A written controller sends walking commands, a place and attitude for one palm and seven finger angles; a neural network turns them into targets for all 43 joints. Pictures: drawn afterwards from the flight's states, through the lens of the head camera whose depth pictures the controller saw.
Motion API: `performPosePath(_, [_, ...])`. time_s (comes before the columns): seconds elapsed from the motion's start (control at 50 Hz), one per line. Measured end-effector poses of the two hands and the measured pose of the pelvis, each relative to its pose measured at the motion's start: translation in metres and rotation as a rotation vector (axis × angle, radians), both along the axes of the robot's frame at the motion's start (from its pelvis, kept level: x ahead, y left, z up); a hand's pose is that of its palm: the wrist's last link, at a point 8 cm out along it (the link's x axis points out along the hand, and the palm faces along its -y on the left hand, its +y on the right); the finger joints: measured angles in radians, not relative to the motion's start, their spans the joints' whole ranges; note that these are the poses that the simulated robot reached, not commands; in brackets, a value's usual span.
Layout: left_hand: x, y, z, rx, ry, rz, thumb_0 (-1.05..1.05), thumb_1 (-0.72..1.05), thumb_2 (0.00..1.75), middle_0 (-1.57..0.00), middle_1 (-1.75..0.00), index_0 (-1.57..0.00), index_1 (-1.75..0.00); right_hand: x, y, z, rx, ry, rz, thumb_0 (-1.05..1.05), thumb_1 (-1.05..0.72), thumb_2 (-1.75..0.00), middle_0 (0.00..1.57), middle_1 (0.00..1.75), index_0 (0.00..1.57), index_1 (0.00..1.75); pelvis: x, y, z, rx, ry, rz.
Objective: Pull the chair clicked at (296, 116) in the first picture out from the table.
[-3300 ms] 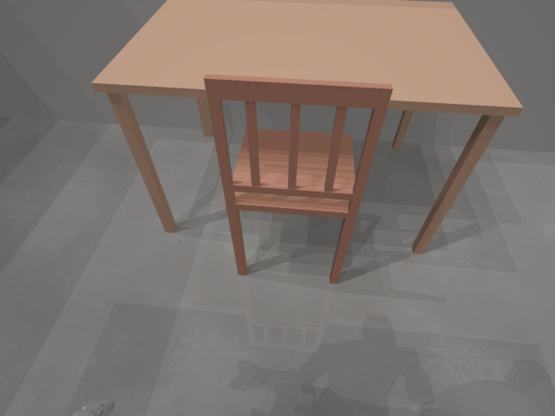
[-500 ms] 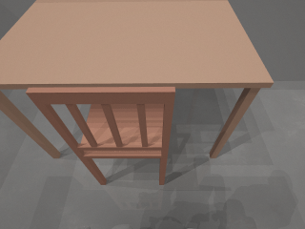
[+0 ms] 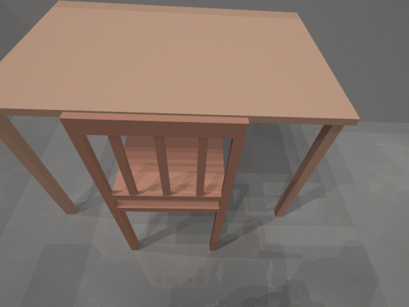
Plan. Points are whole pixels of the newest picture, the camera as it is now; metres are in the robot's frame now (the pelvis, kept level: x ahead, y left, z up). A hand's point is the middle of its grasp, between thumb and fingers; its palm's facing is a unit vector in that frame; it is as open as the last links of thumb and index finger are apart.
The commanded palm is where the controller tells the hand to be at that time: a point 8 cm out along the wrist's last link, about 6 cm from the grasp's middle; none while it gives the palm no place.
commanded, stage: come to a stop and stand still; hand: left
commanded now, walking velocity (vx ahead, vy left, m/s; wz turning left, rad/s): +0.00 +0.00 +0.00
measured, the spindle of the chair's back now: (163, 168) +0.48 +0.13 -0.10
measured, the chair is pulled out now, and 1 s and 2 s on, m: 0.00 0.00 0.00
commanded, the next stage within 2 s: look again from close up in 0.74 s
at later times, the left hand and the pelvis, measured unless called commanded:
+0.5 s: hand out of the picture -0.04 +0.10 -0.18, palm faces +0.06 -0.99 -0.15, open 7.4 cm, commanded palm none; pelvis -0.01 -0.05 +0.00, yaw +1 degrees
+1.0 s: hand out of the picture -0.01 +0.13 -0.18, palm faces +0.01 -0.98 -0.18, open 7.4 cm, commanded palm none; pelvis +0.01 -0.03 -0.01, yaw +0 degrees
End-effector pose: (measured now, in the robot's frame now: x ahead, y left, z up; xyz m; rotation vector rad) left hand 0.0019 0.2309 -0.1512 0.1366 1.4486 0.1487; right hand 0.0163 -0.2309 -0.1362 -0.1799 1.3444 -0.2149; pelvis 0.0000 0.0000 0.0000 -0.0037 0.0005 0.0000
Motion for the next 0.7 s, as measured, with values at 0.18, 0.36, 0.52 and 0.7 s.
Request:
performPosePath(0.18, [-0.019, -0.04, 0.004, -0.006, -0.007, -0.014, 0.0, 0.91, 0.9, -0.2, -0.3, -0.2, -0.3, -0.046, -0.009, -0.014, 0.073, 0.102, -0.04, 0.0, -0.91, -0.9, 0.2, 0.3, 0.2, 0.3, -0.008, -0.022, 0.0, 0.01, -0.021, -0.001])
performPosePath(0.36, [-0.034, -0.068, 0.004, -0.021, -0.005, 0.014, 0.01, 0.92, 0.9, -0.2, -0.3, -0.2, -0.3, -0.061, -0.008, -0.017, 0.118, 0.133, -0.032, 0.0, -0.91, -0.9, 0.2, 0.3, 0.2, 0.3, -0.012, -0.039, 0.0, 0.011, -0.032, 0.006])
performPosePath(0.52, [-0.045, -0.083, 0.004, -0.03, 0.01, 0.041, 0.0, 0.91, 0.9, -0.2, -0.3, -0.2, -0.3, -0.055, -0.014, -0.019, 0.121, 0.128, -0.019, 0.0, -0.91, -0.9, 0.2, 0.3, 0.2, 0.3, -0.01, -0.047, 0.0, 0.012, -0.027, 0.011])
performPosePath(0.7, [-0.049, -0.087, 0.003, -0.032, 0.034, 0.059, 0.0, 0.91, 0.9, -0.2, -0.3, -0.2, -0.3, -0.037, -0.024, -0.017, 0.096, 0.113, -0.001, 0.0, -0.91, -0.9, 0.2, 0.3, 0.2, 0.3, -0.003, -0.051, -0.001, 0.012, -0.018, 0.013])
